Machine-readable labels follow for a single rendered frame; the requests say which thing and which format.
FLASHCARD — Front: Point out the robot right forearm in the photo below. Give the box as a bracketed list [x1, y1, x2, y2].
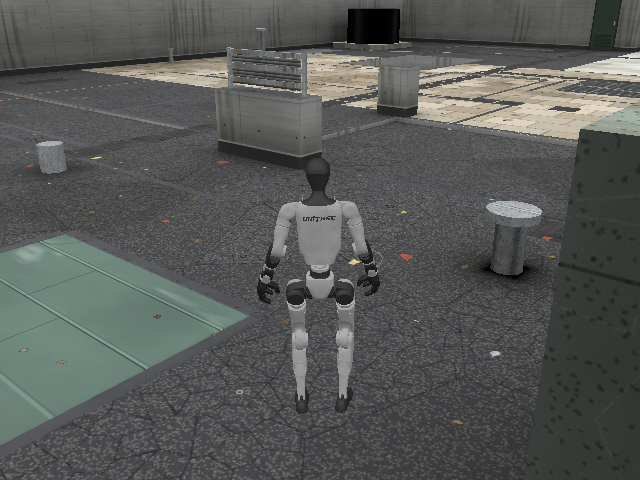
[358, 239, 378, 277]

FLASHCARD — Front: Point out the right robot hand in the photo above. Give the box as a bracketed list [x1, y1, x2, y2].
[357, 273, 380, 296]

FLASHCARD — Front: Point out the right robot upper arm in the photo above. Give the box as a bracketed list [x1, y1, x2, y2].
[339, 201, 368, 255]

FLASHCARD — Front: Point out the robot head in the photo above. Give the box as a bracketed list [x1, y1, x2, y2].
[301, 158, 336, 206]

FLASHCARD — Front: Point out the left robot hand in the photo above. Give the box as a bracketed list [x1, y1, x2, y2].
[257, 279, 280, 304]

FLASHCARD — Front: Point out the left robot upper arm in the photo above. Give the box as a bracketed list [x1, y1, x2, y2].
[270, 202, 298, 258]

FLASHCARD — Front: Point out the robot left foot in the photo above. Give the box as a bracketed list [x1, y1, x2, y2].
[295, 388, 309, 414]

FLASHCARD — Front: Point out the robot left forearm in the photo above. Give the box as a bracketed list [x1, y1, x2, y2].
[260, 242, 280, 284]

